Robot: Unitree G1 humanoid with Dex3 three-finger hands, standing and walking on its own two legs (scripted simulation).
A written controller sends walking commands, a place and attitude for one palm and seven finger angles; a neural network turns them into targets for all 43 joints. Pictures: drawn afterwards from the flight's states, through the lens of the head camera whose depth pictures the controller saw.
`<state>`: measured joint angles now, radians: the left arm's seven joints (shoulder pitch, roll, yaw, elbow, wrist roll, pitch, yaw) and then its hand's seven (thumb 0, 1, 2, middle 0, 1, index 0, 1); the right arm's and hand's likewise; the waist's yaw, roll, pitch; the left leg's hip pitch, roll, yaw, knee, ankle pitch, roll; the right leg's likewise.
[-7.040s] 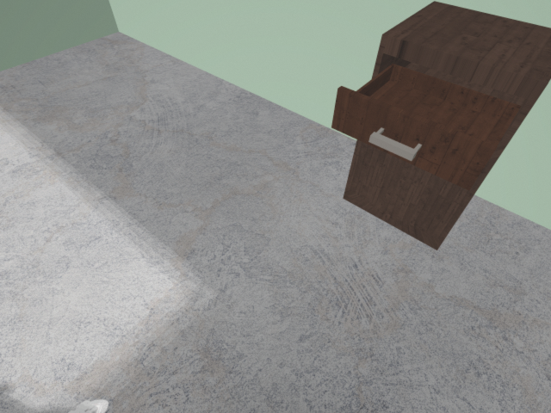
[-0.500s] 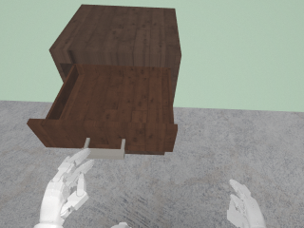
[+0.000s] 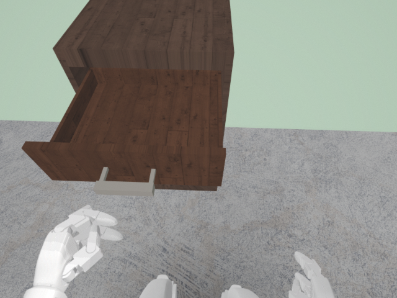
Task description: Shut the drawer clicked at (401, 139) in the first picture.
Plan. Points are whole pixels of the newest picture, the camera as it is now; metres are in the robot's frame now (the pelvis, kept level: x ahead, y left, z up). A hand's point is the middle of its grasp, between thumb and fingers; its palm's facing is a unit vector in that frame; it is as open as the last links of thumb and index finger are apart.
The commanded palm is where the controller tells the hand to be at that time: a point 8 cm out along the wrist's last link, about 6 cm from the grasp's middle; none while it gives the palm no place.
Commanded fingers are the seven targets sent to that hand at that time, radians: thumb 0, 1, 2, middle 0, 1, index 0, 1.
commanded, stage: raise the hand and make a fist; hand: left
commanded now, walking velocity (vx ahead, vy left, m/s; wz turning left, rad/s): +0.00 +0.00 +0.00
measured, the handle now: (127, 180) +0.38 +0.18 -0.02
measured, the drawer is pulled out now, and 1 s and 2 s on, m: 0.30 0.30 0.30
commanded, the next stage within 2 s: bring the fist close to the handle in 1.10 s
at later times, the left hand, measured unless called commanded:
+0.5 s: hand (102, 257) +0.19 +0.16 +0.07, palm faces -0.04 -1.00 +0.01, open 3.2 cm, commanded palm +0.16 +0.22 +0.07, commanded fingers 0.00 0.90 0.90 -1.40 -1.60 -1.40 -1.60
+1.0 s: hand (104, 257) +0.19 +0.15 +0.08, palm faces -0.02 -1.00 -0.02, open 3.3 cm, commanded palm +0.15 +0.21 +0.08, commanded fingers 0.00 0.90 0.90 -1.40 -1.60 -1.40 -1.60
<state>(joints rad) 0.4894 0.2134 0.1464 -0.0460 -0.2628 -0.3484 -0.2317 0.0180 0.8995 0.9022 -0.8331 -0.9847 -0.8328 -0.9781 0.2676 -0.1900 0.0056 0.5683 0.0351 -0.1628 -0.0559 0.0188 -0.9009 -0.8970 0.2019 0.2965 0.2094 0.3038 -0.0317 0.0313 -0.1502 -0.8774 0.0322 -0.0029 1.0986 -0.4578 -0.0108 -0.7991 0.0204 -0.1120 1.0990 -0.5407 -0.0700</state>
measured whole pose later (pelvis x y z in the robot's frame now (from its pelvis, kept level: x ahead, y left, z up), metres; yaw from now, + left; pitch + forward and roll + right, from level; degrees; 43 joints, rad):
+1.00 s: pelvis +0.01 +0.03 +0.00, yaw +0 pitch +13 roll -2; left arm 0.72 0.17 -0.08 -0.35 -0.14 -0.36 -0.05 0.02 0.90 0.90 -1.40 -1.60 -1.40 -1.60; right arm 0.28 -0.23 0.00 0.40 0.03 -0.07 -0.01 0.02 -0.90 -0.90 0.20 0.30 0.21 0.30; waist -0.02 0.04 -0.17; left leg -0.85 0.01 0.02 1.11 -0.49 0.03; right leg -0.76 0.00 -0.09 1.09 -0.56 -0.03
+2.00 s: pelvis +0.01 +0.02 -0.03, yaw -1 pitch +21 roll -2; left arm 0.34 0.18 0.00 0.01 -0.15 -0.46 -0.08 0.02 0.90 0.90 -1.40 -1.60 -1.40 -1.60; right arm 0.21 -0.23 0.01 0.49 0.00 -0.07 0.00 0.02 -0.90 -0.90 0.20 0.30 0.21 0.30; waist -0.04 0.02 -0.19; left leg -1.09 0.03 0.01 1.28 -0.55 0.02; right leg -1.00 0.01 -0.10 1.26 -0.62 -0.05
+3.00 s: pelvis +0.00 +0.02 -0.05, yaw -1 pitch +23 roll -2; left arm 0.07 0.18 -0.02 0.20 -0.12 -0.46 -0.03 0.01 0.89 0.92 -1.40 -1.60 -1.40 -1.60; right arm 0.17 -0.24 0.02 0.52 -0.01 0.00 0.01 0.01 -0.90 -0.90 0.20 0.30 0.21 0.30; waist -0.03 0.03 -0.19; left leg -1.19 0.02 0.00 1.33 -0.55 0.03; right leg -1.09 0.00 -0.11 1.31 -0.62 -0.05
